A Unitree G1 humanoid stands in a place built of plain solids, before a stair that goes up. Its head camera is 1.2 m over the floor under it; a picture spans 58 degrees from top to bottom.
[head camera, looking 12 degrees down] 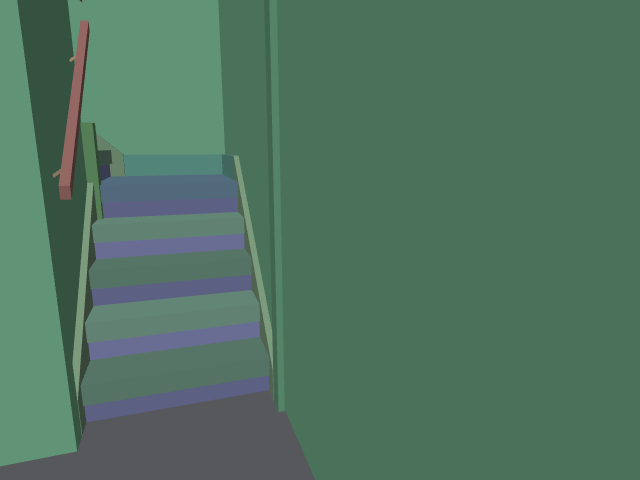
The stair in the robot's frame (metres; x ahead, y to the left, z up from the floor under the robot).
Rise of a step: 0.20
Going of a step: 0.22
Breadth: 0.83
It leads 18 degrees to the left of straight ahead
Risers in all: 5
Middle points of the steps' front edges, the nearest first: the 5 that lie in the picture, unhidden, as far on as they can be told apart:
1.84 0.64 0.19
2.05 0.71 0.39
2.25 0.78 0.59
2.46 0.85 0.79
2.68 0.91 0.99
